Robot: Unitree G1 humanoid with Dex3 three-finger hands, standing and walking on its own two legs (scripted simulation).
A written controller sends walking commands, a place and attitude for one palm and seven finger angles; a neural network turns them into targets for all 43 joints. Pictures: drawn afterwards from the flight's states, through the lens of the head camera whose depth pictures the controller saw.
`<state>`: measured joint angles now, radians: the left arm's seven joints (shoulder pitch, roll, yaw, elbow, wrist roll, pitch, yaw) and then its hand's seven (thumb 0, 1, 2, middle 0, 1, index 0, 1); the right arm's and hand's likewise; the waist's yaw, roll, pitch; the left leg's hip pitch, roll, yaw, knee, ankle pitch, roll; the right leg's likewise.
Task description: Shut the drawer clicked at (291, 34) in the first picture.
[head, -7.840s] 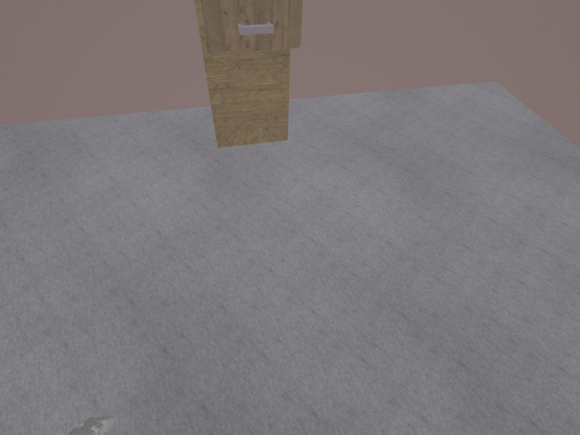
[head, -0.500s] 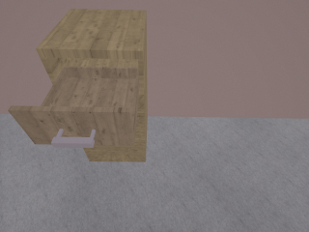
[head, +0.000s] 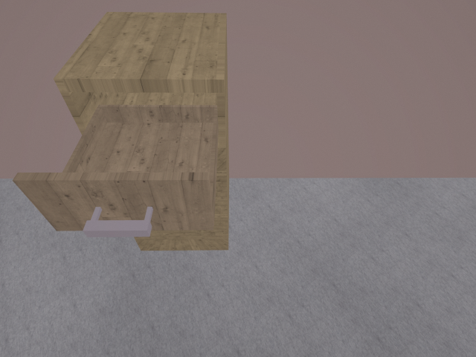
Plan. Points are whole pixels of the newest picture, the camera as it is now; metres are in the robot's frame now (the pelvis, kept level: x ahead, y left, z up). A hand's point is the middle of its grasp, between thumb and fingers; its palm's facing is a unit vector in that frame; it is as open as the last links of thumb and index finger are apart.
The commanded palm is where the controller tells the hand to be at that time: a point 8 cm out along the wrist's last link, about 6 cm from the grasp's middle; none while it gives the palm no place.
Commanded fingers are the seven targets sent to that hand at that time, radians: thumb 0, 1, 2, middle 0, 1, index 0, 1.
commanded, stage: come to a stop and stand still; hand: left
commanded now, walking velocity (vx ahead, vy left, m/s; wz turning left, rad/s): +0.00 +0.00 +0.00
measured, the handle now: (121, 219) +0.37 +0.27 -0.02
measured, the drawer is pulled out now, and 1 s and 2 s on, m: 0.29 0.29 0.29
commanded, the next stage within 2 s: look again from close up in 0.36 s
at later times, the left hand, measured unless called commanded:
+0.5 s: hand out of the picture +0.02 +0.18 -0.18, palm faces +0.02 -0.98 -0.20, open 7.3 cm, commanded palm none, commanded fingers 0.00 0.90 0.90 -0.20 -0.30 -0.20 -0.30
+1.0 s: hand out of the picture +0.06 +0.21 -0.17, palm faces +0.02 -0.97 -0.25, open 7.3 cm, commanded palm none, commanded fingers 0.00 0.90 0.90 -0.20 -0.30 -0.20 -0.30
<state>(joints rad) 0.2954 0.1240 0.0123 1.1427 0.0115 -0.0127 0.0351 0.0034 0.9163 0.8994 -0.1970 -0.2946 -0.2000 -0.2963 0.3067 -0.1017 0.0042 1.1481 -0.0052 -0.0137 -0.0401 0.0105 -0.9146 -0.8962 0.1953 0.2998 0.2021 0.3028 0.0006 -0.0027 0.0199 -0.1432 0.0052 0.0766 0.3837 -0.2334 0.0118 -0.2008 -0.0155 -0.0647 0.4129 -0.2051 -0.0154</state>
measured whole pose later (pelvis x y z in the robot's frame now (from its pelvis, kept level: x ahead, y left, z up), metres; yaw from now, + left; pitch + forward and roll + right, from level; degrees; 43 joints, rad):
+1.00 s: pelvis +0.00 +0.01 +0.00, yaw +0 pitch -3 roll +0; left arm 0.22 0.22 -0.01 1.03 0.01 -0.01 0.02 0.00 0.91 0.90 -0.20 -0.29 -0.20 -0.30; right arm 0.18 -0.22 0.00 1.04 -0.01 -0.01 -0.02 0.01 -0.91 -0.90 0.20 0.30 0.20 0.30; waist 0.00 0.01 0.01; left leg -0.14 0.00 0.07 0.46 -0.28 0.03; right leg -0.19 -0.03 -0.07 0.47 -0.24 0.00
